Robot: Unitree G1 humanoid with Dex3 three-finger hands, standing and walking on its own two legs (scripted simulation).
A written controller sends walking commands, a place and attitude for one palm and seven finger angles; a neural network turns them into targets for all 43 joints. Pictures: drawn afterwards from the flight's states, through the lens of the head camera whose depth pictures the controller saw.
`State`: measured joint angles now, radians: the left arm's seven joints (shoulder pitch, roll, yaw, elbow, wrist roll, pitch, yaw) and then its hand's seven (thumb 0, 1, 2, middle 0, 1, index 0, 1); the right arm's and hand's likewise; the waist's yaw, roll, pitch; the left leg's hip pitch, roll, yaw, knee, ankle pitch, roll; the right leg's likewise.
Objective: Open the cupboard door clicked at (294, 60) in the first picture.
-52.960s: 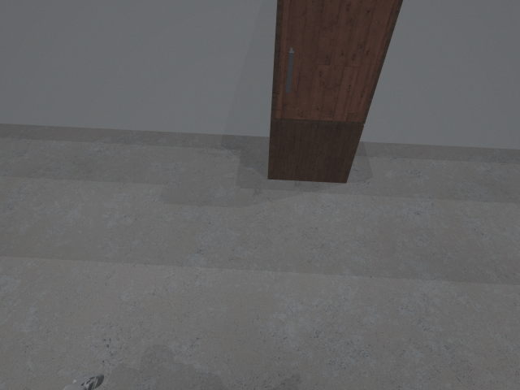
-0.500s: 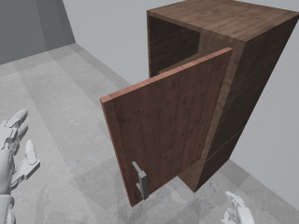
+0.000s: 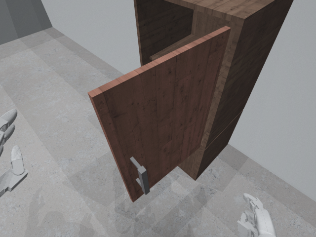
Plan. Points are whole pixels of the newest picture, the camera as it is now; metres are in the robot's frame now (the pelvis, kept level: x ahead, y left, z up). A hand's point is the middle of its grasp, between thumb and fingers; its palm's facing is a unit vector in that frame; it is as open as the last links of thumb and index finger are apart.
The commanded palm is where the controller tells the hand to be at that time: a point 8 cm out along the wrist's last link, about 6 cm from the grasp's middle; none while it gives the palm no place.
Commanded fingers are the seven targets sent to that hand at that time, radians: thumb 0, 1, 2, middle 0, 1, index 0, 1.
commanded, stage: step back with the hand held close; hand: left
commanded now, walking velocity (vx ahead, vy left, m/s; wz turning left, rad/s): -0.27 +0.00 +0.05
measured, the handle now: (140, 176) +0.31 +0.08 -0.10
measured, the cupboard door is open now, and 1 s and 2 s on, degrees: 85 85 85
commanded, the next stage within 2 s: stop stepping back and stand still in 0.70 s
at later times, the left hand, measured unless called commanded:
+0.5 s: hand out of the picture +0.11 +0.32 +0.17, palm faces +0.50 -0.70 -0.51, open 7.4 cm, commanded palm +0.04 +0.34 +0.18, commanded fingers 0.00 0.90 0.90 -0.20 -0.30 -0.20 -0.30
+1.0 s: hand out of the picture +0.00 +0.26 +0.17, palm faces +0.47 -0.73 -0.50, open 7.4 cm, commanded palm -0.03 +0.28 +0.18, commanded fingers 0.00 0.90 0.90 -0.20 -0.30 -0.20 -0.30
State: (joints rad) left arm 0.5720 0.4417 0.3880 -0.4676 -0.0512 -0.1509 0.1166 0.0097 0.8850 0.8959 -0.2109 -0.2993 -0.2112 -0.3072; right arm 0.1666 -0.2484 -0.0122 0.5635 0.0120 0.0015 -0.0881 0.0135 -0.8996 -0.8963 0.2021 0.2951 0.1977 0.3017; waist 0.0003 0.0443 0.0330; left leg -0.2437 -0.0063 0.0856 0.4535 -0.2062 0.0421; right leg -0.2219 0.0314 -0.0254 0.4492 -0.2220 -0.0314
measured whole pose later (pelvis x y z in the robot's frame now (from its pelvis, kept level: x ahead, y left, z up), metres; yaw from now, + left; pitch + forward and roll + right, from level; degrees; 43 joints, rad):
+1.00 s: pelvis -0.18 -0.02 -0.01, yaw -1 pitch +2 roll +1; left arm 0.63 0.45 0.48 -0.50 -0.07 -0.17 0.16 0.00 0.88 0.90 -0.21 -0.30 -0.21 -0.31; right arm 0.25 -0.26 0.00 0.63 0.03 -0.03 -0.07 0.01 -0.90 -0.90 0.20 0.30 0.20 0.30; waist 0.02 -0.02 -0.09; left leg -0.37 -0.01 0.06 0.61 -0.20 0.03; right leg -0.09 0.07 0.02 0.49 -0.43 -0.07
